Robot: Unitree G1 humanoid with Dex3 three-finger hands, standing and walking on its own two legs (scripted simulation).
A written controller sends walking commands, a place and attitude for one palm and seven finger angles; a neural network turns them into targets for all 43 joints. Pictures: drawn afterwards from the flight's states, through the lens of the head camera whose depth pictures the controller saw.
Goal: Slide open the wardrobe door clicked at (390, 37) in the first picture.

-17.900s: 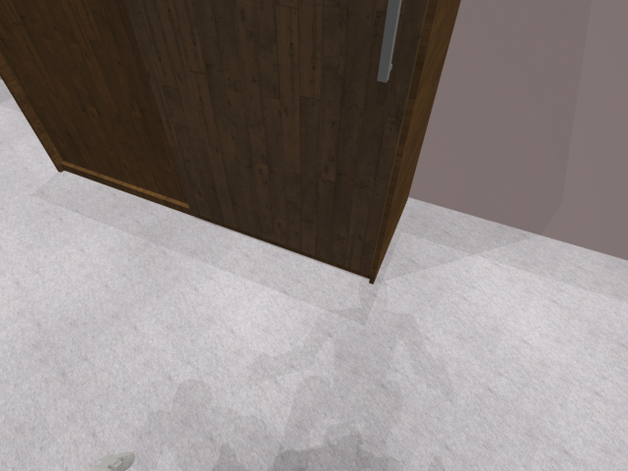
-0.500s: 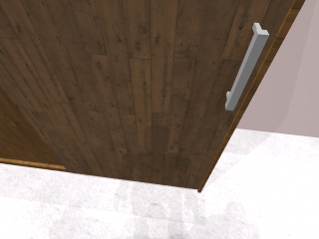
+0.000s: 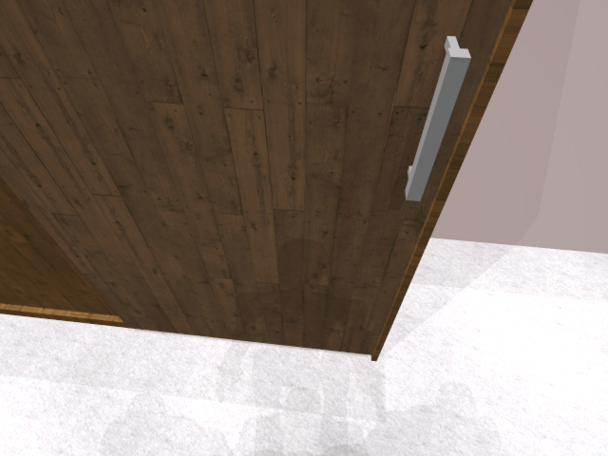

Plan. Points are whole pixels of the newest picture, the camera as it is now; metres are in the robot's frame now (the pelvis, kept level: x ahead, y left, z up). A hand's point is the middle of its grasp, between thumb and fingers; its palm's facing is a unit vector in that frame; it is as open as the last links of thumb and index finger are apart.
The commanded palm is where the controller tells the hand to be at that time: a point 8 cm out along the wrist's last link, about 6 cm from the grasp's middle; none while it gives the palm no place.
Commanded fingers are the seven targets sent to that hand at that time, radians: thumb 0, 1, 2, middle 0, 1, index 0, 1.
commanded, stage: look again from close up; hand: right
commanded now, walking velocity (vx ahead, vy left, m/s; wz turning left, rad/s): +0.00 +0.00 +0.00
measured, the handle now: (430, 127) +0.51 -0.14 +0.18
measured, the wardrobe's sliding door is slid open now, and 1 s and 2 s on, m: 0.00 0.00 0.00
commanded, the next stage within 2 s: raise the hand with hooked fingers in 0.46 s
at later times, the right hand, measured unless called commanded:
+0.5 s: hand out of the picture +0.04 -0.22 -0.17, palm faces +0.00 +0.96 -0.27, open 7.4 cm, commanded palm none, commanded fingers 0.00 -0.90 -0.90 0.20 0.30 0.20 0.30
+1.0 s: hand out of the picture +0.12 -0.21 -0.03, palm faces +0.22 +0.97 -0.04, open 8.7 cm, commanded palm +0.12 -0.27 +0.00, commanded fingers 0.00 -0.36 -0.67 0.24 0.64 0.24 0.64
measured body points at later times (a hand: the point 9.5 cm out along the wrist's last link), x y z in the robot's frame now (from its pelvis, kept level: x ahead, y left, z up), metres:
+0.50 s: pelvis +0.01 +0.00 +0.00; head +0.04 -0.01 +0.45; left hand +0.08 +0.26 -0.15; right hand +0.04 -0.27 -0.15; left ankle -0.06 +0.09 -0.75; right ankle +0.01 -0.08 -0.75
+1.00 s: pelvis -0.03 +0.05 -0.06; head -0.01 +0.04 +0.39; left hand +0.18 +0.29 -0.11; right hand +0.10 -0.27 -0.03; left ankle -0.04 +0.09 -0.75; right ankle +0.01 -0.07 -0.75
